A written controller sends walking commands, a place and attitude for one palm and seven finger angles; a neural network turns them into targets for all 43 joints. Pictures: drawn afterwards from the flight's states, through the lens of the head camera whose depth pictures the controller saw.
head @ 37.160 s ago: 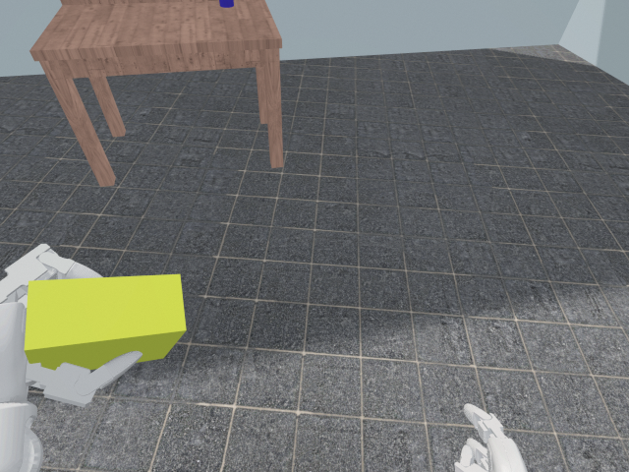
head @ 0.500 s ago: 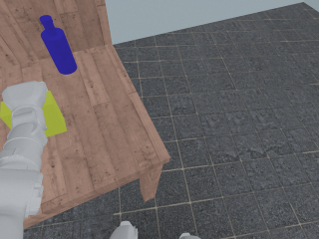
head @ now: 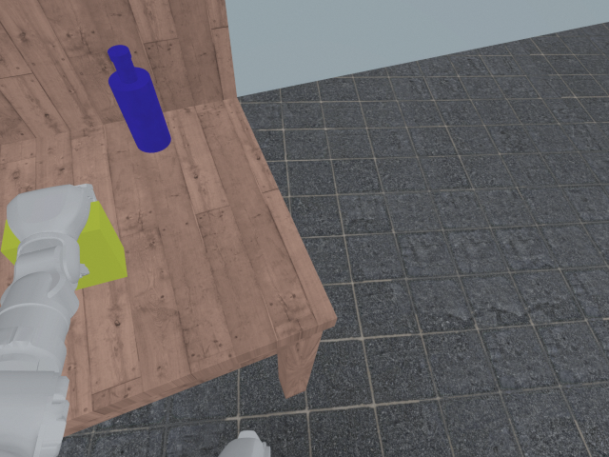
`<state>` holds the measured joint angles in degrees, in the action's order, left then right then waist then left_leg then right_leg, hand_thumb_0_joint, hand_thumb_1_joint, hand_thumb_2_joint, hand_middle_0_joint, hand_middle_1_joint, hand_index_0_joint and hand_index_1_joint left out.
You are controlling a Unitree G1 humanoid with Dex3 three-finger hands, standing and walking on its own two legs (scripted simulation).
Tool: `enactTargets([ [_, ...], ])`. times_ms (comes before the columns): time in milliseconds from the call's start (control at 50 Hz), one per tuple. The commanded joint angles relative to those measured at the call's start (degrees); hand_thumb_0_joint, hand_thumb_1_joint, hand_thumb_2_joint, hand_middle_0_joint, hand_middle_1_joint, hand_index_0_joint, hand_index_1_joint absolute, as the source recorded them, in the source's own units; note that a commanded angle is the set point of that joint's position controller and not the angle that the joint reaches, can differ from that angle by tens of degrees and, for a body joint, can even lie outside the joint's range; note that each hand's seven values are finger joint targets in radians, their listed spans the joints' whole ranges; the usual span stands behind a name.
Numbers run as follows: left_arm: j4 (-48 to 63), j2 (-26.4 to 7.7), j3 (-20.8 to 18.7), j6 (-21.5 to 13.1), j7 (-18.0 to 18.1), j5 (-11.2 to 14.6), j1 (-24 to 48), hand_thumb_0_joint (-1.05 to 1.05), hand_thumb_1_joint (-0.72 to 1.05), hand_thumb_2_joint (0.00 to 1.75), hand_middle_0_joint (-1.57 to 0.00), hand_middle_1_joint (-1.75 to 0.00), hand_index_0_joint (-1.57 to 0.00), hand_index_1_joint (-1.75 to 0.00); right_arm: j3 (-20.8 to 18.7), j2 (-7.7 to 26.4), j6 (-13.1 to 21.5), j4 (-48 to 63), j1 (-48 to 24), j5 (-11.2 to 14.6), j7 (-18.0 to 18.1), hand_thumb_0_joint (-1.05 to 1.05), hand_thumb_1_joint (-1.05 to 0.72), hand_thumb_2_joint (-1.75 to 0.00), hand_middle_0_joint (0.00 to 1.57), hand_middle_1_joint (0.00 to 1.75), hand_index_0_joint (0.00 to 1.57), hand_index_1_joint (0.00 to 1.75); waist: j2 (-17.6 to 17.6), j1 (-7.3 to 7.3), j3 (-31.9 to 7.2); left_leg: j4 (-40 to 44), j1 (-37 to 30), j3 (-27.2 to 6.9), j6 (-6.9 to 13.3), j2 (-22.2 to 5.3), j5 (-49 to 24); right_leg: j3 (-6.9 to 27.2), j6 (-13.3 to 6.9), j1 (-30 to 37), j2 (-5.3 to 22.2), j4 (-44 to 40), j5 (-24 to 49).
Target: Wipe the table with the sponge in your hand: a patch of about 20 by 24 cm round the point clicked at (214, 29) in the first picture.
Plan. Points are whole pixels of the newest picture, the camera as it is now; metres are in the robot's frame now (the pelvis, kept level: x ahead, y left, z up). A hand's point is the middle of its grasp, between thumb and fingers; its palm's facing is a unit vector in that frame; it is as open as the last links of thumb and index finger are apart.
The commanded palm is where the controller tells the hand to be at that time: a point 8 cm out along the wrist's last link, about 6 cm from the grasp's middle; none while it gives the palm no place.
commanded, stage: wipe back along the first lane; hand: left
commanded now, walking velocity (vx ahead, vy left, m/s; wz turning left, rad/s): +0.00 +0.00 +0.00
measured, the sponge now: (77, 258) +0.39 +0.35 -0.04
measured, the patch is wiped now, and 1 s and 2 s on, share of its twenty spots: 1.00 1.00 1.00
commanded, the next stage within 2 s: lift the sponge slowly off the table in 1.44 s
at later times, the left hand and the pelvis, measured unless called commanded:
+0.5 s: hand (68, 266) +0.36 +0.33 +0.00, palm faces -0.07 +0.01 -1.00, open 9.8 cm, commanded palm +0.32 +0.30 +0.03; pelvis -0.01 +0.01 +0.00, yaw +1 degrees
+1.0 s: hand (72, 298) +0.31 +0.31 +0.01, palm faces -0.05 -0.01 -1.00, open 9.8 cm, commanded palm +0.27 +0.28 +0.03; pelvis +0.00 +0.00 +0.01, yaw +1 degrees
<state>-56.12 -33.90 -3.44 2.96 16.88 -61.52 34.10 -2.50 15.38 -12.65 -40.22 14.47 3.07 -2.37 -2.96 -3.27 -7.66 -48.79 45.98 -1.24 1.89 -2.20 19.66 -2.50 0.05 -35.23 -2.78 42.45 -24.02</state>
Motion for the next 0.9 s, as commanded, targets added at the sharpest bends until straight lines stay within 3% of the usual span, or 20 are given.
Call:
enactTargets([
  [0, 4.0, -11.5, -1.8, 0.7, 0.1, 0.3, 5.3, 0.00, 0.10, 1.30, -1.20, -1.60, -1.20, -1.60, -3.3, 10.1, 0.8, 4.3, 3.2, -0.1, 0.3, 0.00, -0.90, -0.90, 0.20, 0.30, 0.20, 0.30, 0.9, 0.76, -16.7, 3.5, -20.7, -0.4, 1.6, 2.3, -20.2, -0.5, -3.6, 2.5, -2.2, -4.8, 23.5],
  [60, 4.6, -9.0, 0.0, 1.3, 0.2, 0.5, 3.7, 0.00, 0.10, 1.30, -1.20, -1.60, -1.20, -1.60, -3.2, 10.0, 0.8, 4.6, 2.4, 0.0, 0.2, 0.00, -0.90, -0.90, 0.20, 0.30, 0.20, 0.30, 0.1, 0.84, -15.3, 4.3, -20.9, -0.7, 1.5, 2.3, -18.9, -0.8, -3.7, 1.5, -2.1, -4.9, 21.2],
  [100, 3.7, -9.0, 0.5, 2.0, 0.2, 0.0, 4.2, 0.00, 0.10, 1.30, -1.20, -1.60, -1.20, -1.60, -3.0, 10.0, 0.6, 4.5, 2.1, 0.0, 0.2, 0.00, -0.90, -0.90, 0.20, 0.30, 0.20, 0.30, 1.4, 0.51, -13.6, 4.7, -19.5, -0.8, 1.6, 2.2, -16.7, -0.8, -3.8, 1.0, -2.1, -5.2, 19.4],
  [200, 6.2, -5.6, 2.2, 2.7, 0.1, 0.5, -0.2, 0.00, 0.10, 1.30, -1.20, -1.60, -1.20, -1.60, -3.1, 9.5, 0.4, 5.7, 0.7, 0.2, 0.2, 0.00, -0.90, -0.90, 0.20, 0.30, 0.20, 0.30, 0.3, 1.50, -13.8, 5.4, -21.1, -1.6, 1.3, 2.1, -15.5, -1.3, -4.1, -0.1, -2.2, -5.2, 15.8],
  [220, 7.5, -3.4, 3.2, 2.6, -0.1, 1.2, 0.1, 0.00, 0.10, 1.30, -1.20, -1.60, -1.20, -1.60, -3.1, 9.2, 0.6, 6.1, 0.1, 0.3, 0.2, 0.00, -0.90, -0.90, 0.20, 0.30, 0.20, 0.30, 0.1, 1.43, -13.9, 5.9, -22.1, -2.1, 1.2, 1.7, -16.1, -1.4, -4.3, -0.4, -2.1, -5.0, 15.7],
  [320, 11.0, -0.7, 4.8, 4.4, 0.3, 2.4, -0.8, 0.00, 0.10, 1.30, -1.20, -1.60, -1.20, -1.60, -3.0, 8.7, 0.5, 6.8, -1.7, 0.6, 0.7, 0.00, -0.90, -0.90, 0.20, 0.30, 0.20, 0.30, 1.4, 1.22, -12.9, 7.1, -22.7, -2.6, 1.1, 1.5, -13.0, -1.7, -4.1, -0.5, -2.0, -5.8, 12.7],
  [340, 9.9, -2.3, 3.9, 5.0, 0.5, 2.0, -1.6, 0.00, 0.10, 1.30, -1.20, -1.60, -1.20, -1.60, -3.0, 9.2, 0.3, 6.3, -1.4, 0.4, 0.9, 0.00, -0.90, -0.90, 0.20, 0.30, 0.20, 0.30, 1.9, 1.34, -11.4, 7.1, -22.2, -2.8, 1.0, 1.7, -11.7, -1.8, -4.0, -1.0, -2.0, -5.9, 11.4],
  [380, 10.2, -2.3, 4.3, 5.8, 0.6, 1.7, -0.9, 0.00, 0.10, 1.30, -1.20, -1.60, -1.20, -1.60, -2.7, 9.0, 0.3, 6.5, -1.8, 0.5, 1.0, 0.00, -0.90, -0.90, 0.20, 0.30, 0.20, 0.30, 1.5, 1.51, -11.3, 7.6, -21.6, -2.6, 1.0, 1.9, -10.4, -1.8, -4.1, -0.6, -2.0, -6.1, 10.7],
  [400, 10.7, -0.7, 5.7, 6.1, 0.5, 1.7, -1.3, 0.00, 0.10, 1.30, -1.20, -1.60, -1.20, -1.60, -2.6, 8.8, 0.4, 6.7, -2.1, 0.4, 1.1, 0.00, -0.90, -0.90, 0.20, 0.30, 0.20, 0.30, 1.4, 1.31, -11.4, 7.5, -21.9, -2.4, 1.1, 1.9, -10.8, -1.7, -4.1, -0.3, -2.0, -6.3, 11.2],
  [460, 11.9, -0.2, 5.3, 6.4, 0.2, 2.3, -5.4, 0.00, 0.10, 1.30, -1.20, -1.60, -1.20, -1.60, -2.5, 8.5, 0.6, 7.4, -2.7, 0.6, 1.1, 0.00, -0.90, -0.90, 0.20, 0.30, 0.20, 0.30, 1.2, 2.23, -11.8, 7.7, -22.6, -2.5, 0.9, 2.0, -11.7, -1.9, -4.2, 0.7, -2.1, -6.1, 11.4],
  [520, 14.2, 1.3, 6.2, 6.6, -0.2, 2.7, -4.4, 0.00, 0.10, 1.30, -1.20, -1.60, -1.20, -1.60, -2.5, 8.2, 0.8, 7.8, -3.7, 0.8, 1.3, 0.00, -0.90, -0.90, 0.20, 0.30, 0.20, 0.30, 1.6, 1.82, -11.5, 8.3, -23.0, -2.7, 0.9, 1.8, -11.5, -1.8, -4.1, 1.1, -1.9, -6.3, 11.5],
  [580, 15.0, 0.8, 5.7, 7.2, 0.0, 2.6, -7.7, 0.00, 0.10, 1.30, -1.20, -1.60, -1.20, -1.60, -2.3, 8.3, 0.9, 8.1, -4.2, 0.6, 1.3, 0.00, -0.90, -0.90, 0.20, 0.30, 0.20, 0.30, 1.8, 2.49, -10.7, 8.2, -22.7, -2.4, 0.9, 2.1, -10.9, -1.8, -4.1, 1.6, -2.0, -6.7, 11.4],
  [620, 17.2, 3.7, 7.3, 7.2, -0.2, 3.1, -10.0, 0.00, 0.10, 1.30, -1.20, -1.60, -1.20, -1.60, -2.4, 7.8, 1.2, 8.8, -4.8, 0.9, 1.1, 0.00, -0.90, -0.90, 0.20, 0.30, 0.20, 0.30, 1.4, 2.61, -11.9, 8.4, -23.8, -2.7, 0.7, 1.9, -12.8, -2.0, -4.2, 2.4, -2.0, -6.2, 12.5],
  [640, 16.9, 2.3, 6.3, 7.5, 0.0, 3.0, -11.2, 0.00, 0.10, 1.30, -1.20, -1.60, -1.20, -1.60, -2.3, 8.2, 1.2, 8.7, -4.7, 0.7, 1.2, 0.00, -0.90, -0.90, 0.20, 0.30, 0.20, 0.30, 2.1, 2.82, -10.6, 8.3, -23.5, -2.9, 0.8, 1.9, -12.3, -1.9, -4.2, 2.1, -2.1, -6.3, 12.0],
  [700, 18.5, 2.8, 6.4, 8.5, 0.0, 3.2, -14.4, 0.00, 0.10, 1.30, -1.20, -1.60, -1.20, -1.60, -2.1, 8.1, 1.5, 9.2, -5.5, 0.8, 1.1, 0.00, -0.90, -0.90, 0.20, 0.30, 0.20, 0.30, 2.6, 3.19, -9.7, 8.5, -22.8, -2.5, 0.8, 2.0, -12.3, -1.9, -4.2, 3.2, -2.0, -6.6, 12.7],
  [720, 20.2, 4.4, 7.6, 8.5, -0.2, 3.5, -13.1, 0.00, 0.10, 1.30, -1.20, -1.60, -1.20, -1.60, -2.1, 7.8, 1.6, 9.4, -6.2, 0.9, 1.0, 0.00, -0.90, -0.90, 0.20, 0.30, 0.20, 0.30, 1.6, 2.82, -10.4, 8.6, -23.7, -2.6, 0.7, 1.9, -13.5, -1.9, -4.2, 3.4, -1.9, -6.4, 13.6],
  [780, 21.6, 3.2, 6.5, 9.3, 0.0, 3.8, -17.5, 0.00, 0.10, 1.30, -1.20, -1.60, -1.20, -1.60, -2.0, 8.0, 2.0, 9.7, -6.5, 0.9, 1.1, 0.00, -0.90, -0.90, 0.20, 0.30, 0.20, 0.30, 2.4, 3.56, -9.7, 8.6, -23.1, -2.3, 0.7, 2.3, -13.4, -1.8, -4.1, 4.6, -2.0, -6.5, 14.2],
  [820, 23.6, 5.1, 7.5, 9.7, -0.3, 4.5, -17.9, 0.00, 0.10, 1.30, -1.20, -1.60, -1.20, -1.60, -2.0, 7.6, 2.3, 10.1, -7.3, 1.1, 1.0, 0.00, -0.90, -0.90, 0.20, 0.30, 0.20, 0.30, 3.0, 3.22, -9.9, 8.9, -23.5, -2.2, 0.8, 2.1, -14.1, -1.8, -4.0, 5.8, -1.8, -6.6, 15.4],
  [880, 24.6, 4.0, 6.8, 10.4, -0.3, 4.3, -20.0, 0.00, 0.10, 1.30, -1.20, -1.60, -1.20, -1.60, -1.8, 7.8, 2.6, 10.1, -7.7, 1.0, 1.2, 0.00, -0.90, -0.90, 0.20, 0.30, 0.20, 0.30, 3.3, 3.66, -8.7, 9.1, -23.3, -2.1, 0.8, 2.4, -13.1, -1.7, -4.0, 5.9, -1.9, -7.0, 14.9],
])
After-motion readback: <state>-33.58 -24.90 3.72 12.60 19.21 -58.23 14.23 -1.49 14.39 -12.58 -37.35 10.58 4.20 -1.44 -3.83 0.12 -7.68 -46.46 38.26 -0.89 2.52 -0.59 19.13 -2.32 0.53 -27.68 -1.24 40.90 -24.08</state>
